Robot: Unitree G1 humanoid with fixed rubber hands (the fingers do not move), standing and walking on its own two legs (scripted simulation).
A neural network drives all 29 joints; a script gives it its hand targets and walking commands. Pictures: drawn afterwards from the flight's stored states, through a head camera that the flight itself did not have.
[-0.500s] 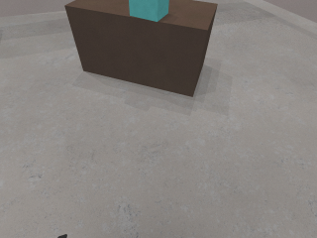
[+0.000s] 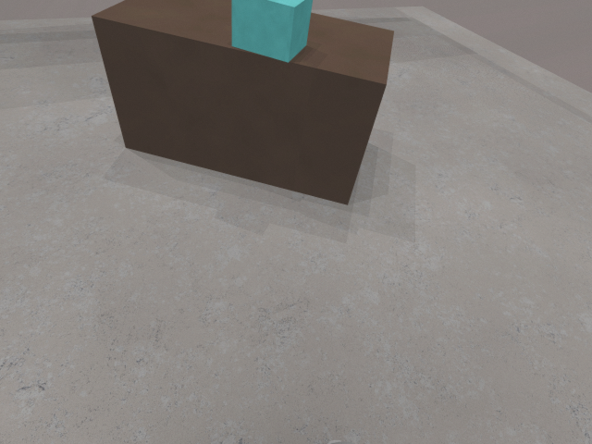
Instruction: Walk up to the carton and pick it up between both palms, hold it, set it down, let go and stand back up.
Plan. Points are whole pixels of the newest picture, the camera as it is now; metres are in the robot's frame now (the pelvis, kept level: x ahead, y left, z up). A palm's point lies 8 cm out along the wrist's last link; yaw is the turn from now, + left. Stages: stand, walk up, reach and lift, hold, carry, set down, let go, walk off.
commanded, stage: walk up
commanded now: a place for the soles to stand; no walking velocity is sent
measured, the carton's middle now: (272, 20) +1.64 +0.02 -0.03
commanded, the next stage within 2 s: none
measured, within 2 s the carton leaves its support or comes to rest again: neither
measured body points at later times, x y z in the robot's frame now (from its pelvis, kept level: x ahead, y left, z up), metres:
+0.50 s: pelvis +0.23 +0.00 -0.01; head +0.24 -0.01 +0.44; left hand +0.33 +0.32 -0.10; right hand +0.32 -0.32 -0.12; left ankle +0.30 +0.12 -0.69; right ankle +0.24 -0.12 -0.74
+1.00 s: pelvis +0.46 +0.10 +0.00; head +0.48 +0.14 +0.45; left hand +0.58 +0.39 -0.13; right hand +0.50 -0.24 -0.08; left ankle +0.47 +0.17 -0.74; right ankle +0.46 -0.08 -0.67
